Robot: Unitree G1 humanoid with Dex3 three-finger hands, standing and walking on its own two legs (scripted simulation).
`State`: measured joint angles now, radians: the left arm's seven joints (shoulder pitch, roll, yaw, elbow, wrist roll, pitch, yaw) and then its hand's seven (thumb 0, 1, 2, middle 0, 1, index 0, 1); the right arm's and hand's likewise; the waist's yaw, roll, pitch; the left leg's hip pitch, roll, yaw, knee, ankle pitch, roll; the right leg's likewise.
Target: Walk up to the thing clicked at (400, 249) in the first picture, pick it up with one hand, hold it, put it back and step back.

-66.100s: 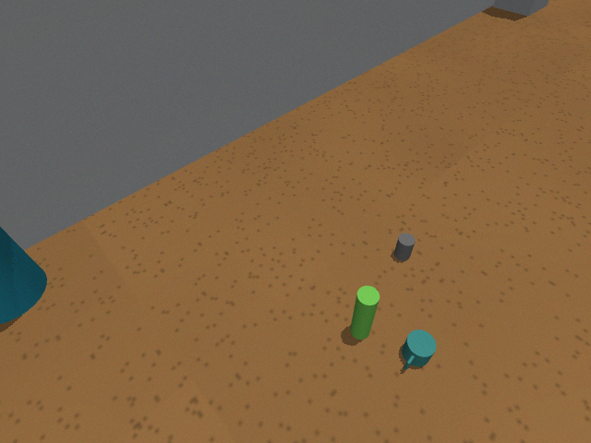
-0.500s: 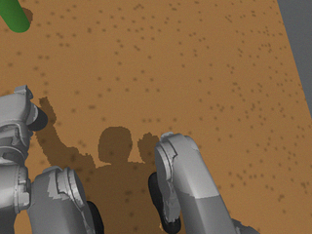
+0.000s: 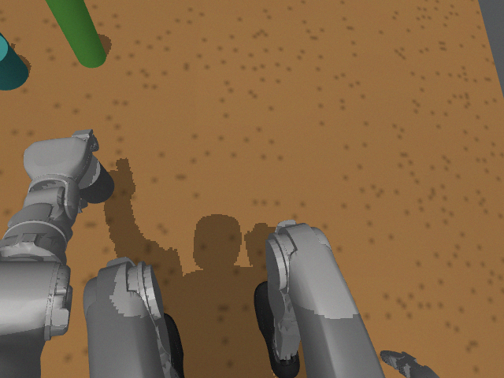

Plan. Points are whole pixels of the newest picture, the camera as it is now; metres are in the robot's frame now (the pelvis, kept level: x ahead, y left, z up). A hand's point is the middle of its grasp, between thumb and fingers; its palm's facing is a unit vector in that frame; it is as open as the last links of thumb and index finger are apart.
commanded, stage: lift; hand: left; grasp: from above
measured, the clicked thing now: (88, 179) +0.48 +0.21 -0.18
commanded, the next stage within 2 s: hold in 1.70 s
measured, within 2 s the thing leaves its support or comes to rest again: neither
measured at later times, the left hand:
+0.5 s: hand (26, 187) +0.43 +0.25 -0.05, palm faces -0.45 -0.05 -0.89, open 11.3 cm
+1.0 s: hand out of the picture +0.37 +0.26 +0.15, palm faces -0.43 -0.10 -0.90, open 11.0 cm
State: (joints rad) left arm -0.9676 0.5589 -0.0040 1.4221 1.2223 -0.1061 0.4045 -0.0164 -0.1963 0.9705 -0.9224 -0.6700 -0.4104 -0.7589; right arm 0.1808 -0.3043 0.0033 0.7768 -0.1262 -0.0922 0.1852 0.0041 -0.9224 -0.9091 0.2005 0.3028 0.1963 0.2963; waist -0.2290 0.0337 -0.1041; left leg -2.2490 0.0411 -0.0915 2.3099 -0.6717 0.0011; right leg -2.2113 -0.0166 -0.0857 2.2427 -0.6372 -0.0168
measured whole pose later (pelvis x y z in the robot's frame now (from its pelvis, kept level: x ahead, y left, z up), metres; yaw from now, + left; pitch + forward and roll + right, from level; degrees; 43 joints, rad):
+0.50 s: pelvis +0.00 +0.01 +0.07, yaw +2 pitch +35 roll -5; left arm -0.75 0.50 -0.08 1.07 1.09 -0.04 0.20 -0.02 -0.20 1.01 -0.96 -0.68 -0.42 -0.77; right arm 0.21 -0.28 -0.03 0.70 -0.04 0.01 0.09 0.01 -0.92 -0.91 0.20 0.30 0.20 0.30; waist -0.14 0.06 -0.19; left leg -2.04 0.03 -0.06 2.09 -0.66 0.01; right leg -2.00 -0.02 -0.06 2.03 -0.64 0.00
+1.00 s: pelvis +0.02 +0.01 +0.24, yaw +4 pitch +24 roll -3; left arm -0.44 0.43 -0.16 0.83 0.98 0.07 0.15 -0.02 -0.21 1.07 -0.93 -0.81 -0.43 -0.89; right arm 0.19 -0.23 -0.02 0.70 0.04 0.04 -0.04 0.01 -0.93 -0.91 0.20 0.30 0.20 0.30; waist -0.10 0.05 -0.19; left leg -1.38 0.04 -0.02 1.53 -0.57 0.01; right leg -1.35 -0.01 -0.05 1.48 -0.54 0.00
